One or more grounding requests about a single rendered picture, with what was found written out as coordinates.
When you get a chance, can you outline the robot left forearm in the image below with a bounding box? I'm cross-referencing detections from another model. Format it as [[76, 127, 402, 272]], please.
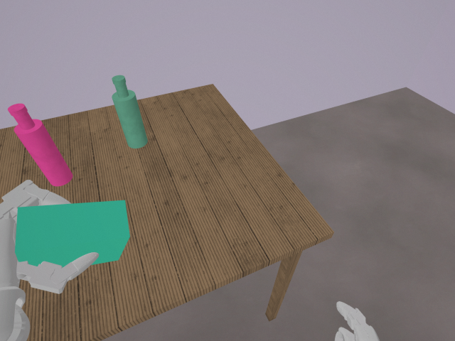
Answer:
[[0, 286, 30, 341]]

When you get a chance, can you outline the sponge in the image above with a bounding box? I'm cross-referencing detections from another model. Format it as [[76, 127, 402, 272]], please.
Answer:
[[15, 200, 130, 267]]

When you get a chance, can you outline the robot left hand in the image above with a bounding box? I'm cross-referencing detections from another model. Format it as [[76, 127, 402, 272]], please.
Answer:
[[0, 180, 99, 294]]

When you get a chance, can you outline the table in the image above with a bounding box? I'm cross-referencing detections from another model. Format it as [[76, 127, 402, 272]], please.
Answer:
[[0, 84, 334, 341]]

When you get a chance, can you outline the robot right hand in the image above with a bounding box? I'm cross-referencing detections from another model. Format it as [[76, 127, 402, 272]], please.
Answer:
[[335, 301, 380, 341]]

